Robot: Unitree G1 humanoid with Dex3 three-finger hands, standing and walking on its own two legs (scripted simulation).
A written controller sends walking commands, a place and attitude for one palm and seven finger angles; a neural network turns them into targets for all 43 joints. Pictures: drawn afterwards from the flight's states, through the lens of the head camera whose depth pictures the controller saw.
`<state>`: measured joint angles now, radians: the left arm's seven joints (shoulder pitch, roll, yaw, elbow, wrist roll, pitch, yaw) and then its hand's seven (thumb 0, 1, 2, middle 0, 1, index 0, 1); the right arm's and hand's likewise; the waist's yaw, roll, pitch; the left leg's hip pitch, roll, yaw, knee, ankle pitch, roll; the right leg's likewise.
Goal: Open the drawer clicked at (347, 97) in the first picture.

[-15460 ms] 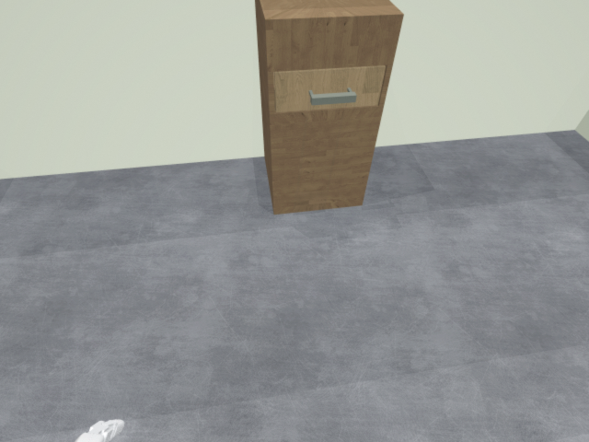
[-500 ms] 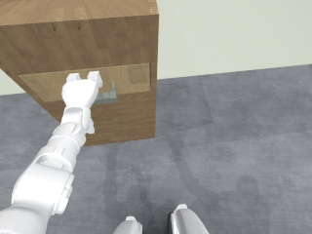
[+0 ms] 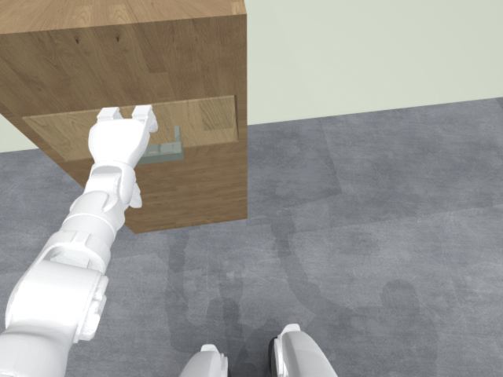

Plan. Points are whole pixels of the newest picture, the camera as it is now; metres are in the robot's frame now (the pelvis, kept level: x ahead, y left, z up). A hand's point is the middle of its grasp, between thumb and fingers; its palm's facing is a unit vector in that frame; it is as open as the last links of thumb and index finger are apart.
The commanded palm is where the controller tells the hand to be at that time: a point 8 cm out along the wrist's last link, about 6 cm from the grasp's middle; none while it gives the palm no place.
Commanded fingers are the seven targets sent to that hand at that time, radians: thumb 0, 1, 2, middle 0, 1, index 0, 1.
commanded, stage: move the hooked fingers above the handle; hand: left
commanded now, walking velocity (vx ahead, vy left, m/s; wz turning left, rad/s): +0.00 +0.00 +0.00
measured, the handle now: (143, 145) +0.56 +0.19 -0.08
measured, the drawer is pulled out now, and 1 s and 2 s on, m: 0.00 0.00 0.00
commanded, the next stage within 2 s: lower the fingers behind the handle in 0.90 s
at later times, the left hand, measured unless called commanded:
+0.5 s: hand (137, 155) +0.50 +0.18 -0.03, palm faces -0.11 -0.03 -0.99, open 13.8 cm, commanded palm +0.49 +0.19 +0.03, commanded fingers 0.00 -0.50 0.30 -0.30 -1.20 -0.30 -1.20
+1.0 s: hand (141, 152) +0.50 +0.17 -0.03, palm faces -0.08 -0.06 -0.99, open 13.8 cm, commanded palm +0.48 +0.18 +0.03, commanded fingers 0.00 -0.50 0.30 -0.30 -1.20 -0.30 -1.20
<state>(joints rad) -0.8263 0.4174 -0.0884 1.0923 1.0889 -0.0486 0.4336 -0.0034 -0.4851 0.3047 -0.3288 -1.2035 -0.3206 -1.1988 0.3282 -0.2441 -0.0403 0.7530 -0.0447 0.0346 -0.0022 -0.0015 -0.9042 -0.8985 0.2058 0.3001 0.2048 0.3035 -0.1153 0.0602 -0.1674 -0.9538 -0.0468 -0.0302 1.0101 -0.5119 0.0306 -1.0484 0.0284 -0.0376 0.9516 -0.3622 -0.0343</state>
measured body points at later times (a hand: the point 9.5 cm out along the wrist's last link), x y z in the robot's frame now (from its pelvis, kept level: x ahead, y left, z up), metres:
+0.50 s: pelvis +0.00 +0.00 +0.00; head +0.15 -0.02 +0.42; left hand +0.50 +0.18 +0.02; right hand -0.01 -0.26 -0.14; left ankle -0.03 +0.10 -0.67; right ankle +0.04 -0.10 -0.67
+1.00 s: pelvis +0.01 +0.01 +0.00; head +0.14 +0.00 +0.43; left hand +0.50 +0.17 +0.03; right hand +0.02 -0.26 -0.13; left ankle -0.03 +0.10 -0.67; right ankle +0.04 -0.10 -0.67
